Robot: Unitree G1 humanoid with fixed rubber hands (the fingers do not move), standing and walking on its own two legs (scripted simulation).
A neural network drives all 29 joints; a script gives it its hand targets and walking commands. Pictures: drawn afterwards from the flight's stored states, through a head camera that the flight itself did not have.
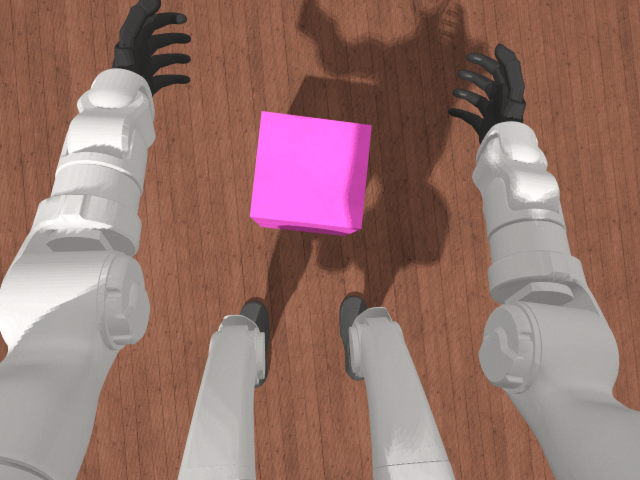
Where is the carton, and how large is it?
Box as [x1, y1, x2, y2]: [250, 111, 371, 235]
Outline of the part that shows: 262,111 250,216 258,224 266,227 345,235 359,229 361,227 371,125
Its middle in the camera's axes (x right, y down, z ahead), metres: -0.03 -0.13 +0.86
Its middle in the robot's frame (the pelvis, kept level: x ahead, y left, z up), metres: +0.50 -0.03 -0.52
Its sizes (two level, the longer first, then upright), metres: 0.210 0.200 0.250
